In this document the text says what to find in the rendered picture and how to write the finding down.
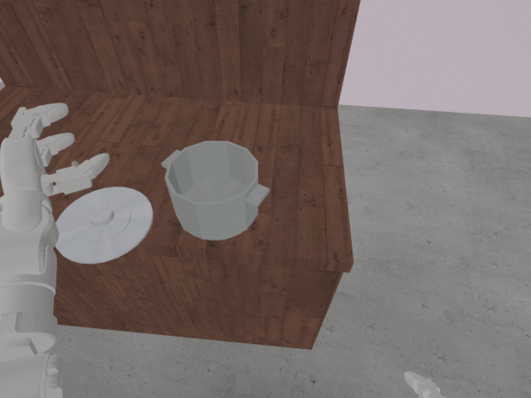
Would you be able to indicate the table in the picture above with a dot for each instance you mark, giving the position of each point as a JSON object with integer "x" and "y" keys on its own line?
{"x": 144, "y": 78}

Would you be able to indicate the knob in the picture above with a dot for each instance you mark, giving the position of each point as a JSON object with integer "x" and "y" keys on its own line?
{"x": 101, "y": 215}

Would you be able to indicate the robot left upper arm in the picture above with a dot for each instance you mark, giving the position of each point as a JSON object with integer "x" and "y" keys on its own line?
{"x": 37, "y": 376}

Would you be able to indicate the robot left hand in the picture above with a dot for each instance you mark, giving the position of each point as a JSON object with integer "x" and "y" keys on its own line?
{"x": 23, "y": 158}

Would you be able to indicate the robot left forearm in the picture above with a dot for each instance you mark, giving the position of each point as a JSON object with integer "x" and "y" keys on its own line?
{"x": 28, "y": 263}

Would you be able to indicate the lid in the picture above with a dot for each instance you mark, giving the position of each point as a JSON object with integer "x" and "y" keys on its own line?
{"x": 81, "y": 242}

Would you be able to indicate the pot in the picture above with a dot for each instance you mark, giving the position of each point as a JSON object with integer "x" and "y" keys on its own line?
{"x": 214, "y": 188}

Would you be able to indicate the robot right hand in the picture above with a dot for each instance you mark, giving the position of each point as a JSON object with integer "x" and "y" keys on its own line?
{"x": 425, "y": 388}

